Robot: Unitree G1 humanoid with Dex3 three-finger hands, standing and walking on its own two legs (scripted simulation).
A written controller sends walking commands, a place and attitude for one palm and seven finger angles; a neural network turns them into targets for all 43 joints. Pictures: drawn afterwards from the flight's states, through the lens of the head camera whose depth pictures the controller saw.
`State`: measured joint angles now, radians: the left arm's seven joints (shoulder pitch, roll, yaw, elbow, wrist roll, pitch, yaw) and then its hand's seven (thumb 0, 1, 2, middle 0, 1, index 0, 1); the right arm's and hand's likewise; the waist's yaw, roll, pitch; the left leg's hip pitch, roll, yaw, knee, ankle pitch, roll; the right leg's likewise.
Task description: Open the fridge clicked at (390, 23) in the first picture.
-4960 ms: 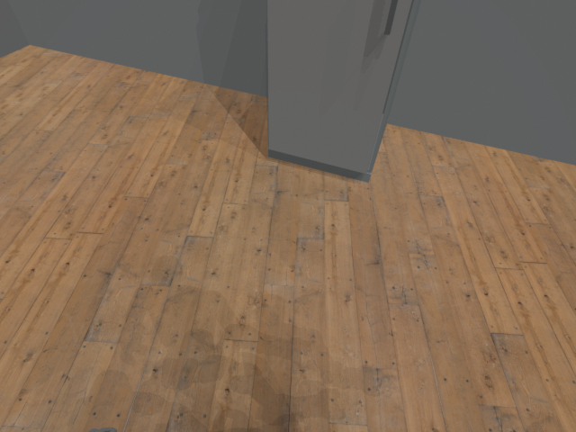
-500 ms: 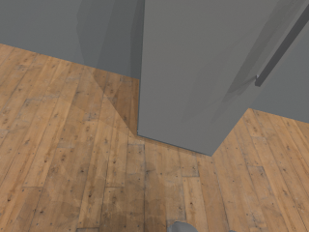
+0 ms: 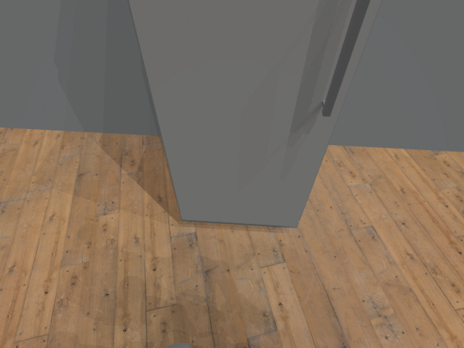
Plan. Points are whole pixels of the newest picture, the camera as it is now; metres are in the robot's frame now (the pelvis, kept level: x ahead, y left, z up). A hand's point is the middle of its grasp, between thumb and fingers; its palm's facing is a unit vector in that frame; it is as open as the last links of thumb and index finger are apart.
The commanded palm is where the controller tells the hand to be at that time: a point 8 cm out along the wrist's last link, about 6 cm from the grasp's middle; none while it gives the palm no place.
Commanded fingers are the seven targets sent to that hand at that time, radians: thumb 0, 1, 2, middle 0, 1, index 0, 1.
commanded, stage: take the last steps up to it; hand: right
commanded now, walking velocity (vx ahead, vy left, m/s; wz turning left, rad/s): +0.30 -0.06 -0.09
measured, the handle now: (347, 39) +0.70 -0.23 +0.19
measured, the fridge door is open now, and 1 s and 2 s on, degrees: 0 0 0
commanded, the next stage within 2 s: come to a stop and stand still in 0.60 s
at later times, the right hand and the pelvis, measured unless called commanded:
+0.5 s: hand out of the picture +0.05 -0.17 -0.18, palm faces +0.18 +0.98 -0.13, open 7.4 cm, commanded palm none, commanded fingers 0.00 -0.90 -0.90 0.20 0.30 0.20 0.30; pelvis +0.13 -0.02 +0.00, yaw -5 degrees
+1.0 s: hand (338, 274) +0.31 -0.23 -0.17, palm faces +0.02 +0.97 -0.23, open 7.3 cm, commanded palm none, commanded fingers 0.00 -0.90 -0.90 0.20 0.30 0.20 0.30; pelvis +0.23 -0.05 -0.01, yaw -2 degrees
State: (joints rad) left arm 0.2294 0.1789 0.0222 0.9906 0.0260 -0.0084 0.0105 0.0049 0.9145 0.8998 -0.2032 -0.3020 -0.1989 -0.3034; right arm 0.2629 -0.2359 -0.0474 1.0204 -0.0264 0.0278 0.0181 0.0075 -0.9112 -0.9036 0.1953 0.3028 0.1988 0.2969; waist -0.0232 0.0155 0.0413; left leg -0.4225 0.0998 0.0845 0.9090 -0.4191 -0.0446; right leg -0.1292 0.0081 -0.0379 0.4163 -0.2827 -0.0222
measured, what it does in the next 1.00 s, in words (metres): walks ahead: left foot, then right foot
